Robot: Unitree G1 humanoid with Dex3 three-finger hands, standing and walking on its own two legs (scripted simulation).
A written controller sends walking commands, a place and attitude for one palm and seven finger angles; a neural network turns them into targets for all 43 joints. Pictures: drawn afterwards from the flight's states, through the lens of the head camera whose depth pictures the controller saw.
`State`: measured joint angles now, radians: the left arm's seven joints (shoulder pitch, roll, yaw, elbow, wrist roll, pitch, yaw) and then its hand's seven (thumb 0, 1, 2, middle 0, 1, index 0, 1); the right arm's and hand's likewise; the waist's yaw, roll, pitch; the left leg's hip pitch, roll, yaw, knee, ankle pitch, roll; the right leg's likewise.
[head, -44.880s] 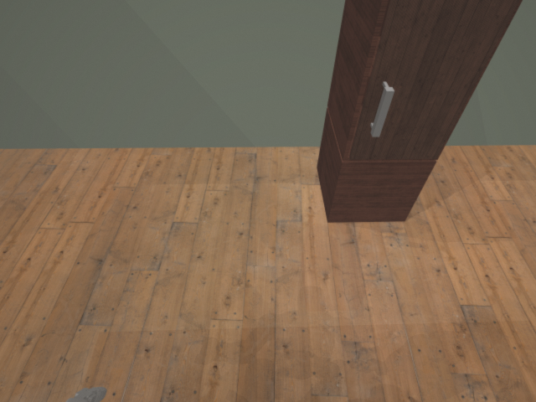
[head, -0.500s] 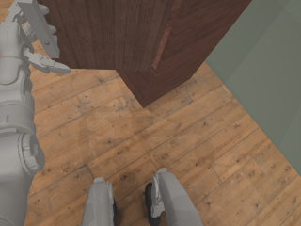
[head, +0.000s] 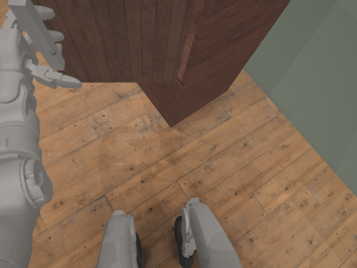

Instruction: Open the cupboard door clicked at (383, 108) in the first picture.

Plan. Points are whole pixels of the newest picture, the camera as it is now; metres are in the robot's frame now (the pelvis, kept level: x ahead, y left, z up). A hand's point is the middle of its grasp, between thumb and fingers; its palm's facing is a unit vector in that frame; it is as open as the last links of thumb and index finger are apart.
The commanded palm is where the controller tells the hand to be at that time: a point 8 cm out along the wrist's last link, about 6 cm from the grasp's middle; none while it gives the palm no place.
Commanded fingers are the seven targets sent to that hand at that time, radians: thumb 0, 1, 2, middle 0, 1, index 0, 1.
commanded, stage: close the thumb around the handle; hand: left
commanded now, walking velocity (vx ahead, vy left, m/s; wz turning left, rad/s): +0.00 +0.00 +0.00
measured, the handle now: (43, 30) +0.60 +0.21 +0.04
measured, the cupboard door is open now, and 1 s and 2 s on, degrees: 58 58 100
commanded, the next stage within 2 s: pull the door open along its arc in 0.76 s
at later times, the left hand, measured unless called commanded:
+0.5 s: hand (48, 52) +0.55 +0.20 +0.04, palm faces +0.00 -1.00 -0.03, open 8.7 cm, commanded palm +0.53 +0.23 +0.04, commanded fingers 0.00 0.79 0.85 -0.39 -1.34 -0.39 -1.34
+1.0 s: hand (53, 52) +0.55 +0.19 +0.04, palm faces +0.00 -1.00 -0.02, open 6.0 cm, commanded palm +0.51 +0.22 +0.04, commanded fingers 0.00 0.90 0.90 -0.40 -1.35 -0.40 -1.35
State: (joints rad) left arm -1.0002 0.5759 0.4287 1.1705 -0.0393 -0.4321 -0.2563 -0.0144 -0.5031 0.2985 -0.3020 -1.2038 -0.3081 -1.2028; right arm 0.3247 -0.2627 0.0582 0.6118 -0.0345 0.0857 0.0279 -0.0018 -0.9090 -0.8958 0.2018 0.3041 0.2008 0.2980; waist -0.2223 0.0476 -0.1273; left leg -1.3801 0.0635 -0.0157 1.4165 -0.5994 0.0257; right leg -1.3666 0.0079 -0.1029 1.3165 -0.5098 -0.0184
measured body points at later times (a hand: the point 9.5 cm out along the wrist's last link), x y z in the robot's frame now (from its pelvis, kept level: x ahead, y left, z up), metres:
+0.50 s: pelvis +0.00 +0.00 +0.00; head +0.19 +0.04 +0.40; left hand +0.54 +0.26 +0.04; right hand +0.01 -0.26 -0.11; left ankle +0.02 +0.10 -0.59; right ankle +0.05 -0.12 -0.59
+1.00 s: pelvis +0.00 +0.01 +0.00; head +0.19 +0.04 +0.41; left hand +0.54 +0.25 +0.04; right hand +0.01 -0.25 -0.11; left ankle +0.02 +0.10 -0.59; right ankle +0.05 -0.12 -0.59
